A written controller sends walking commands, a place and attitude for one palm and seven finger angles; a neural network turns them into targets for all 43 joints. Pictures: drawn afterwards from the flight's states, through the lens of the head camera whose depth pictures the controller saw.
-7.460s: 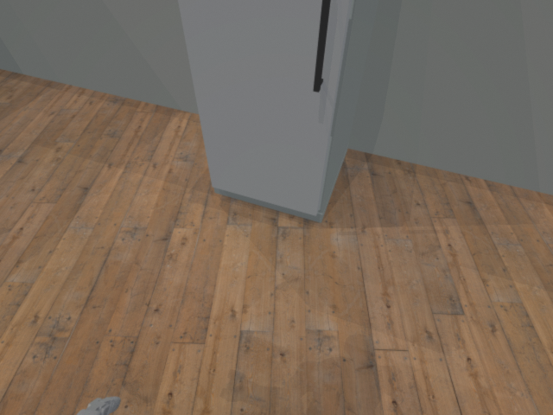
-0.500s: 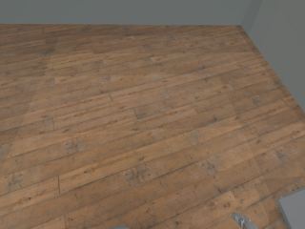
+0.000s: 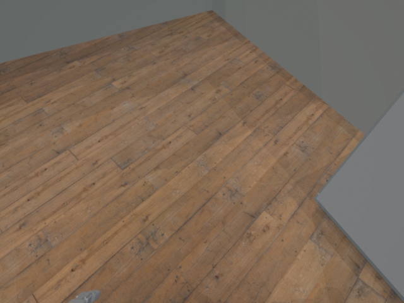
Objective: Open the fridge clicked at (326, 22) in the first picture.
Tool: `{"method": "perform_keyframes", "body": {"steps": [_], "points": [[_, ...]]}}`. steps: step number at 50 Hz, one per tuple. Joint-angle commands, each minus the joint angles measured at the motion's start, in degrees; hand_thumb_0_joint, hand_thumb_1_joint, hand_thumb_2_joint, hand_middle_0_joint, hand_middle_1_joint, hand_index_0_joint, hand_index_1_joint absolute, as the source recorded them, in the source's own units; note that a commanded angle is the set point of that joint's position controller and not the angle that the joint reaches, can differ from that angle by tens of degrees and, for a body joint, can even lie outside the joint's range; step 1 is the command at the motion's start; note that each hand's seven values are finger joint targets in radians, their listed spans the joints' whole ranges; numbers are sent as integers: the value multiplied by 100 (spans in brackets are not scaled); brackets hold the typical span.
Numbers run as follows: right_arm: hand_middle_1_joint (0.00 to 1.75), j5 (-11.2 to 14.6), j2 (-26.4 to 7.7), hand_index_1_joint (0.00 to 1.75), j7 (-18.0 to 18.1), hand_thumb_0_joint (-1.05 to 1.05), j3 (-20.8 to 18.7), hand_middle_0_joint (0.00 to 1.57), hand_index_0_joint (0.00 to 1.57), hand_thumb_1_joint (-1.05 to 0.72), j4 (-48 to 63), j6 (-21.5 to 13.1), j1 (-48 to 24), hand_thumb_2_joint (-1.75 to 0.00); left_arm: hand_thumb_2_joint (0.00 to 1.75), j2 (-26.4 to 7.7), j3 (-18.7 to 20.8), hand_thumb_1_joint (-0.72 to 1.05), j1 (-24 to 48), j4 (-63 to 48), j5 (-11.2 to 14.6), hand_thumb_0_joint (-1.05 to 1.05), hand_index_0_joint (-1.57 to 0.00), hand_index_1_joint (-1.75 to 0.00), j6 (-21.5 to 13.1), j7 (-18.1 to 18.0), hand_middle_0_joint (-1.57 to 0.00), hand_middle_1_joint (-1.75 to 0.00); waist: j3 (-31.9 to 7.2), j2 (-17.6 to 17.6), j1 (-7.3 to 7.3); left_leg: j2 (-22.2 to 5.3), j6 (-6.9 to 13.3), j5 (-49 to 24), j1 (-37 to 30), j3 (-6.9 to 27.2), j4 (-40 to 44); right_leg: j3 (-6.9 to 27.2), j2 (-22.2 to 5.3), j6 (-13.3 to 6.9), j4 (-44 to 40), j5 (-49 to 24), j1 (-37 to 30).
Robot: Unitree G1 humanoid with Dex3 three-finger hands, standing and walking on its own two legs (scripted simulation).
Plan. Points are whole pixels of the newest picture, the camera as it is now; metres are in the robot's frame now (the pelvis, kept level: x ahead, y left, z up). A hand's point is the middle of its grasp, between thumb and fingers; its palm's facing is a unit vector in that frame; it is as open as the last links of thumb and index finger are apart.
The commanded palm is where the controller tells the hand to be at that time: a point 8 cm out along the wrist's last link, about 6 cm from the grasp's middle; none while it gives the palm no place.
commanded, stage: turn to face it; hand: right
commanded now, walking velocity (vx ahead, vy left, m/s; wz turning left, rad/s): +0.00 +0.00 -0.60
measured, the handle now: out of the picture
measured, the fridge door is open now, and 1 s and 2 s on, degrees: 0 0 0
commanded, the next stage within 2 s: take the last steps up to it in 1.66 s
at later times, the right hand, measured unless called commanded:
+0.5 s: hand out of the picture +0.09 -0.21 -0.13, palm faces +0.28 +0.92 -0.28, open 7.4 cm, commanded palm none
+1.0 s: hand out of the picture -0.13 -0.16 -0.16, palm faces +0.63 +0.73 -0.26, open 7.4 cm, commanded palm none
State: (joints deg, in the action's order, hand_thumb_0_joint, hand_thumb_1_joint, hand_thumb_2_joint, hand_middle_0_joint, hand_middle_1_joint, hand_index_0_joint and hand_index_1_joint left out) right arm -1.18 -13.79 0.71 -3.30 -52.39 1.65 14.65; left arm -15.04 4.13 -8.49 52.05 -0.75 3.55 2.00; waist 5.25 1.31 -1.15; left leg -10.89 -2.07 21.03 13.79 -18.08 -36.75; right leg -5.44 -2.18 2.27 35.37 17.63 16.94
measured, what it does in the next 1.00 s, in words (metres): steps on the spot, turning right: left foot, then right foot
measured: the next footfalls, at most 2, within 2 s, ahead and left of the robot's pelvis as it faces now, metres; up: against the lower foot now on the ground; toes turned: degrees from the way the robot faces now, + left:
left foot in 0.50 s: +0.09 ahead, +0.12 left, +0.00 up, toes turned -16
right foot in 1.00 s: -0.07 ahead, -0.08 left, +0.00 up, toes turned -42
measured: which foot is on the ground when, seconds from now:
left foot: down 0.00-0.00, up 0.02-0.48, down 0.50-1.00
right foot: down 0.00-0.50, up 0.52-0.98, down 1.00-1.00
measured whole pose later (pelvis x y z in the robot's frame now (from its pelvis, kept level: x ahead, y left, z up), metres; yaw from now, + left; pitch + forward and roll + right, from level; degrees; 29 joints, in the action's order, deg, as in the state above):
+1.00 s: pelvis -0.03 +0.03 +0.00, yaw -37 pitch +0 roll +0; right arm -1.3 -13.6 0.7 -3.3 -53.3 1.6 15.7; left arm -15.2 4.3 -8.7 52.8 -0.6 3.7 1.8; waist 4.5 1.2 -1.8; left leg -11.3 -1.5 17.8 15.0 -18.5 -35.0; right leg -4.9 -1.9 2.8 35.3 19.1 15.6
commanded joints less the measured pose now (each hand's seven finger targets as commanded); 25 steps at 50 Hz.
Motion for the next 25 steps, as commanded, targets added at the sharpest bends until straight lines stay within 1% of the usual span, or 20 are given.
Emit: {"method": "perform_keyframes", "body": {"steps": [1,2,3,4,5,6,7,9,11,13,15,17,18,19,20,21,22,23,24,25], "points": [[30,25,-560,30,39,0,-131,20,20,-90,836,6,-511,-90,90,-1641,384,90,-1331,-123,5,0,-20,-30,-242,-124,-20,-30,-1393,-1743,717,290,-314,1884,2155,1254,-2701,2877,-2316,-1348,-1379,-4373,-2000],[30,14,-600,30,33,0,-123,20,20,-90,865,32,-668,-90,90,-1523,326,90,-1219,-140,-8,0,-20,-30,-238,-168,-20,-30,-1122,-1185,625,156,-265,1484,2198,1469,-2993,2499,-2227,-1410,-1403,-3950,-1717],[30,-2,-508,30,51,0,-168,20,20,-90,736,31,-682,-90,90,-1297,283,90,-992,-174,-27,0,-20,-30,-275,-234,-20,-30,-1087,-1565,568,196,-295,1153,2308,1600,-3131,2385,-1788,-1231,-1353,-3946,-1650],[30,15,-598,30,37,0,-199,20,20,-90,630,28,-640,-90,90,-1116,222,90,-652,-251,-35,0,-20,-30,-272,-269,-20,-30,-931,-1484,449,238,-318,753,2268,1707,-3272,2103,-1522,-1136,-1328,-3805,-1451],[30,24,-653,30,13,0,-207,20,20,-90,551,25,-560,-90,90,-1001,161,90,-394,-347,-30,0,-20,-30,-280,-270,-20,-30,-812,-1308,335,259,-328,435,2108,1753,-3287,1856,-1304,-1059,-1376,-3696,-1236],[30,29,-649,30,-4,0,-214,20,20,-90,499,22,-455,-90,90,-944,131,90,-293,-392,-25,0,-20,-30,-297,-268,-20,-30,-802,-1120,248,322,-341,252,1989,1731,-3250,1753,-1140,-1010,-1403,-3608,-1160],[30,28,-651,30,-24,0,-208,20,20,-90,461,7,-361,-90,90,-950,131,90,-250,-429,-16,0,-20,-30,-317,-269,-20,-30,-918,-916,204,361,-362,123,1939,1722,-3164,1685,-1076,-1002,-1402,-3531,-1212],[30,32,-630,30,-7,0,-195,20,20,-90,472,19,-396,-90,90,-955,147,90,-322,-417,-21,0,-20,-30,-321,-263,-20,-30,-917,-726,221,419,-398,45,1808,1764,-2924,1806,-1034,-1052,-1491,-3217,-1147],[30,33,-607,30,10,0,-188,20,20,-90,529,17,-510,-90,90,-964,165,90,-431,-375,-21,0,-20,-30,-312,-254,-20,-30,-865,-726,269,473,-429,50,1812,1785,-2641,1977,-1012,-1098,-1524,-3046,-1185],[30,45,-601,30,27,0,-181,20,20,-90,606,22,-639,-90,90,-982,187,90,-447,-373,-34,0,-20,-30,-286,-241,-20,-30,-761,-778,288,513,-436,136,1735,1817,-2351,2199,-1050,-1175,-1594,-2663,-1039],[30,51,-568,30,35,0,-173,20,20,-90,693,18,-780,-90,90,-988,211,90,-496,-354,-46,0,-20,-30,-267,-233,-20,-30,-696,-947,334,580,-424,217,1692,1839,-2026,2391,-1009,-1203,-1604,-2412,-980],[30,55,-562,30,43,0,-154,20,20,-90,781,3,-920,-90,90,-1003,233,90,-552,-340,-60,0,-20,-30,-246,-227,-20,-30,-664,-972,377,668,-398,369,1554,1840,-1625,2627,-995,-1245,-1534,-2400,-926],[30,72,-512,30,50,0,-140,20,20,-90,813,-11,-916,-90,90,-1004,247,90,-526,-343,-69,0,-20,-30,-237,-228,-20,-30,-721,-1084,354,720,-378,424,1392,1848,-1339,2689,-970,-1250,-1459,-2505,-891],[30,81,-494,30,56,0,-136,20,20,-90,821,-22,-887,-90,90,-987,254,90,-513,-351,-74,0,-20,-30,-228,-231,-20,-30,-739,-1048,349,803,-349,428,1192,1823,-1081,2756,-923,-1232,-1395,-2630,-811],[30,102,-479,30,63,0,-124,20,20,-90,823,-36,-799,-90,90,-1029,259,90,-445,-382,-75,0,-20,-30,-214,-230,-20,-30,-765,-1150,301,869,-321,412,869,1797,-773,2823,-894,-1206,-1321,-2708,-609],[30,110,-472,30,67,0,-129,20,20,-90,811,-55,-690,-90,90,-1009,275,90,-376,-392,-77,0,-20,-30,-207,-227,-20,-30,-810,-1120,248,970,-291,304,613,1755,-402,2873,-802,-1157,-1219,-2835,-527],[30,120,-526,30,70,0,-140,20,20,-90,770,-81,-519,-90,90,-1023,281,90,-302,-418,-62,0,-20,-30,-202,-219,-20,-30,-840,-1111,160,1020,-274,15,256,1720,8,2880,-729,-1081,-1089,-2851,-344],[30,129,-553,30,83,0,-159,20,20,-90,721,-116,-303,-90,90,-964,280,90,-235,-444,-41,0,-20,-30,-193,-215,-20,-30,-884,-980,41,1004,-253,-484,-319,1711,657,2868,-591,-941,-901,-2536,37],[30,112,-704,30,103,0,-205,20,20,-90,675,-173,-49,-90,90,-799,263,90,-235,-474,-1,0,-20,-30,-198,-201,-20,-30,-1045,-582,-86,726,-198,-982,-1070,1918,1528,2687,-304,-666,-539,-1841,482],[30,14,-1254,30,153,0,-309,20,20,-90,681,-235,61,-90,90,-387,203,90,-417,-533,61,0,-20,-30,-203,-169,-20,-30,-1177,960,-116,-758,224,-873,-1975,3298,2184,1735,377,-185,642,123,1590]]}}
